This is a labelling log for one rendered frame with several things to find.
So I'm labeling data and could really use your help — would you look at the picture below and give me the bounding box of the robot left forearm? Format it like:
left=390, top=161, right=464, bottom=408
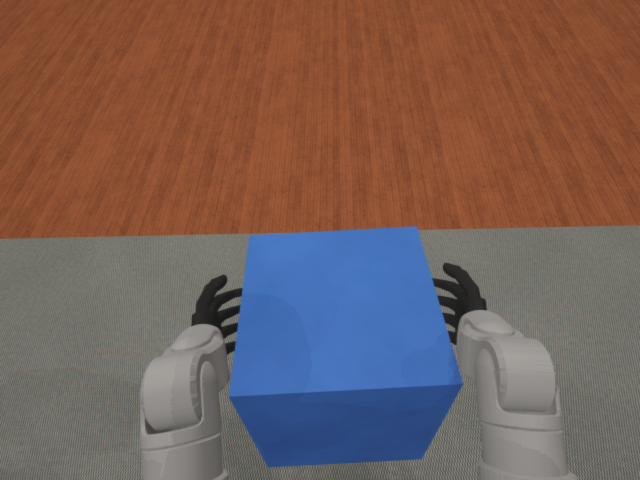
left=140, top=324, right=230, bottom=480

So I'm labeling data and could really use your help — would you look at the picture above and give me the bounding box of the left robot hand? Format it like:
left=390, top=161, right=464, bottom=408
left=192, top=275, right=243, bottom=355

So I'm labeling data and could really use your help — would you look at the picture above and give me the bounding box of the carton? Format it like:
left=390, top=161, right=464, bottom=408
left=229, top=226, right=463, bottom=467

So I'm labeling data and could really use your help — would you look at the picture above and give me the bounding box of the right robot hand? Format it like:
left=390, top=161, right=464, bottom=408
left=432, top=263, right=487, bottom=345

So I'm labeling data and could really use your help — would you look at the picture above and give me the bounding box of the robot right forearm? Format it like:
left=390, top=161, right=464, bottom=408
left=457, top=310, right=578, bottom=480

